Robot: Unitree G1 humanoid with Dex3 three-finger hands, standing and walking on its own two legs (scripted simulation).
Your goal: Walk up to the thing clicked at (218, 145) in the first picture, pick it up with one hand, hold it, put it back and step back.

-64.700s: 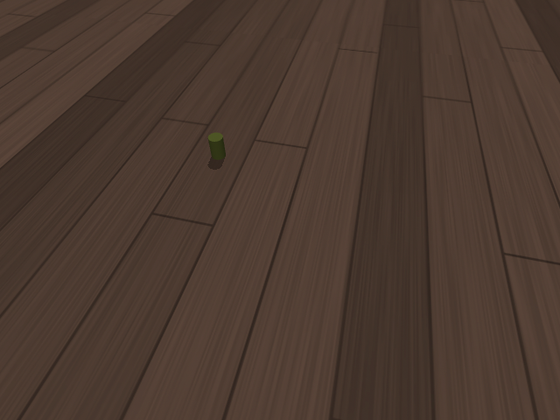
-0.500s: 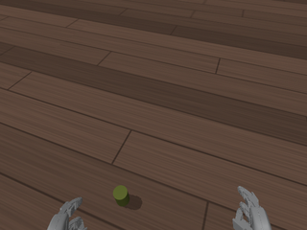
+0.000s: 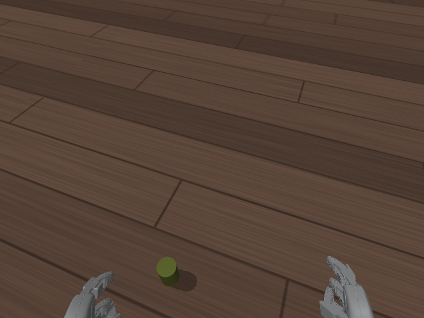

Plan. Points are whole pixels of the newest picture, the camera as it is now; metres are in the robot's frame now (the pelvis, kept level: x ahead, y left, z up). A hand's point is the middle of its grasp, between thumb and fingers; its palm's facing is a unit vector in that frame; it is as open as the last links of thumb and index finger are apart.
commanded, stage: home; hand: left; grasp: from above
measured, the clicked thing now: (168, 271) +0.43 +0.18 -0.65
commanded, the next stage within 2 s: stand in 0.64 s
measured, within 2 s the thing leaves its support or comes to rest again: neither
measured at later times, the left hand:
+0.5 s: hand out of the picture +0.16 +0.18 -0.05, palm faces +0.04 -0.98 -0.20, open 7.3 cm
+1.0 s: hand out of the picture +0.13 +0.22 -0.10, palm faces +0.02 -0.94 -0.33, open 7.3 cm
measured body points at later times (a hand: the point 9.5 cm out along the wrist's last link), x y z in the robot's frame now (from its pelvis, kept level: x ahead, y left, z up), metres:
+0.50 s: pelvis +0.00 +0.00 +0.00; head +0.02 +0.01 +0.45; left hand +0.16 +0.23 -0.03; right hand +0.16 -0.24 -0.06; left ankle +0.01 +0.11 -0.68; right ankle -0.02 -0.12 -0.68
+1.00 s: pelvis -0.01 +0.00 +0.03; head +0.02 +0.00 +0.48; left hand +0.13 +0.27 -0.07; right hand +0.11 -0.28 -0.08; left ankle +0.01 +0.11 -0.68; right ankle -0.02 -0.12 -0.68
